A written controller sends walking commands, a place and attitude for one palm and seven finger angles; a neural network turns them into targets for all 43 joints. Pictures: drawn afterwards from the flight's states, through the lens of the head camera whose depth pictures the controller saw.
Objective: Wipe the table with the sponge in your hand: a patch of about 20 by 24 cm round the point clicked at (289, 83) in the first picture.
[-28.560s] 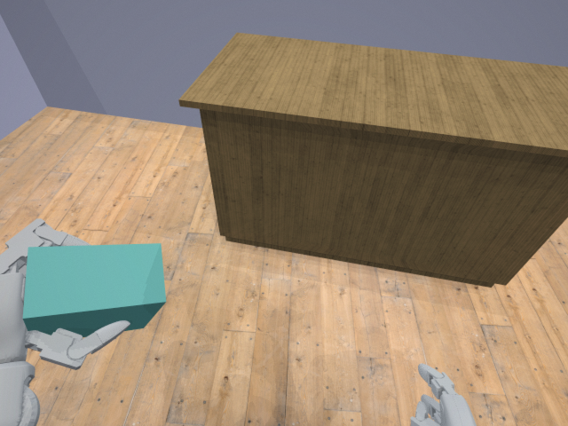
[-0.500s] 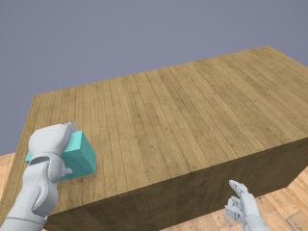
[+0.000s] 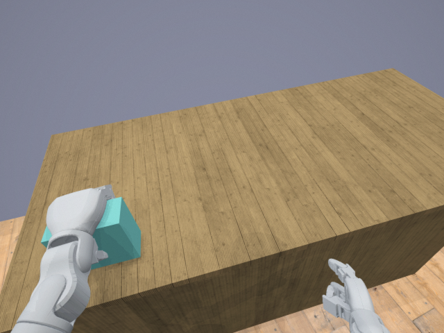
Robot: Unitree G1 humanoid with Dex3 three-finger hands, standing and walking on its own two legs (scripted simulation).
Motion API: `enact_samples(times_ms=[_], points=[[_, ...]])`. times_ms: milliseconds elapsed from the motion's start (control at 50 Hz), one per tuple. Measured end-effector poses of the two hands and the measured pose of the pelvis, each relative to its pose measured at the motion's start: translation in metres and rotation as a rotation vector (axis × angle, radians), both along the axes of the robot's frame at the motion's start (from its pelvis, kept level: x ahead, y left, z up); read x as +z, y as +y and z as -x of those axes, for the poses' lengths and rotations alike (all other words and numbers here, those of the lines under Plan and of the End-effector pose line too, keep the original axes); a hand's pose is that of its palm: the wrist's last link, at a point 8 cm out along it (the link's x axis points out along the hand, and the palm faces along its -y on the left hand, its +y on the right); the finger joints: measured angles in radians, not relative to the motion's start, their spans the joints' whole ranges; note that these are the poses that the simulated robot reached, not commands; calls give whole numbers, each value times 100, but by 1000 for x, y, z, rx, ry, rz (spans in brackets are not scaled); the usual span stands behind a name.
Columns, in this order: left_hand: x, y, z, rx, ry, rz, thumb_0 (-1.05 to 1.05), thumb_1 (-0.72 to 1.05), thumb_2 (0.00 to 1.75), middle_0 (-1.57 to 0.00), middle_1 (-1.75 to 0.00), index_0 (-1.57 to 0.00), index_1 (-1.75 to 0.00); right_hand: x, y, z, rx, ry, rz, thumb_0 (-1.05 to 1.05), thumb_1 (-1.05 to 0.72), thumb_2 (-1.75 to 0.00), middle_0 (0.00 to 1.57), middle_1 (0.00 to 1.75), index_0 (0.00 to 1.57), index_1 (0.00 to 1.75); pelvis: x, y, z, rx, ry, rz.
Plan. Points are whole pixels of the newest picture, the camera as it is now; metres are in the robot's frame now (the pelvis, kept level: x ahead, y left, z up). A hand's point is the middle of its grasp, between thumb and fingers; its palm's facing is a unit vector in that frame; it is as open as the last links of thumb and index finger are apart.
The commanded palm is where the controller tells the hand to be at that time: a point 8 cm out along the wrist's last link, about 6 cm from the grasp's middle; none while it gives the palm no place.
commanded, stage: lower the sponge onto the table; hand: left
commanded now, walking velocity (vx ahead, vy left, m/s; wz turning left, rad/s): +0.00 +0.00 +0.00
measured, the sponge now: (101, 241) +0.24 +0.29 +0.03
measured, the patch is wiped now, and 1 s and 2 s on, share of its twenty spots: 0.00 0.25 0.35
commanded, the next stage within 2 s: wipe forward along the first lane in 0.42 s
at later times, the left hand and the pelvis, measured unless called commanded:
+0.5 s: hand (93, 235) +0.24 +0.29 +0.05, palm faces -0.03 -0.09 -1.00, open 10.2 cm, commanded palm +0.22 +0.28 +0.11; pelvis +0.00 +0.00 +0.00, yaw +0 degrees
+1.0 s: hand (96, 215) +0.28 +0.31 +0.05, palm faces -0.08 -0.04 -1.00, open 10.2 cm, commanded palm +0.27 +0.30 +0.09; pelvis -0.01 -0.01 -0.01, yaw +0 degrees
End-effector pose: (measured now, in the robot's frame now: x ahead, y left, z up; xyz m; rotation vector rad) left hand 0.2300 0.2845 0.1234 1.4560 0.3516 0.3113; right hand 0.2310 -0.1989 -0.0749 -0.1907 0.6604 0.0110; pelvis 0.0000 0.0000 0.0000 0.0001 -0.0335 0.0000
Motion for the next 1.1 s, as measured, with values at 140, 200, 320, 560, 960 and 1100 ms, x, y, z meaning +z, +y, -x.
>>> enact_samples(times_ms=[140, 200, 320, 560, 960, 1100], points=[[-9, -2, -1, -3, 38, 7, -1, -51, 104, -70, -134, -74, -133, -1, -3, 1, -6, 9, 5, 2, -91, -89, 20, 30, 20, 30, 0, 0, -1, -1, 7, 0], [-12, -2, -1, -11, 41, 9, -1, -51, 104, -70, -134, -74, -133, -2, -7, 3, -13, 14, 11, 2, -91, -89, 20, 30, 20, 30, 0, 0, -2, -3, 9, 0], [-13, 2, 3, -2, 22, -1, -1, -51, 104, -70, -134, -74, -133, -5, -14, 8, -31, 28, 20, 2, -91, -89, 20, 30, 20, 30, -1, -1, -3, -7, 14, 1], [-17, 3, 5, 6, 30, -12, -1, -51, 104, -70, -134, -74, -133, -7, -19, 14, -52, 33, 19, 2, -91, -89, 20, 30, 20, 30, -2, -1, 0, -4, 20, 1], [-16, 18, -33, 25, 67, -49, -1, -51, 104, -70, -134, -74, -133, -24, -33, 46, -96, 118, 38, 2, -91, -89, 20, 30, 20, 30, -5, -6, 11, 8, 62, 2], [-17, 22, -51, 12, 79, -61, 0, -51, 104, -70, -134, -74, -133, -34, -49, 71, -148, 177, 54, 2, -91, -89, 20, 30, 20, 30, -7, -6, 12, 1, 89, 3]])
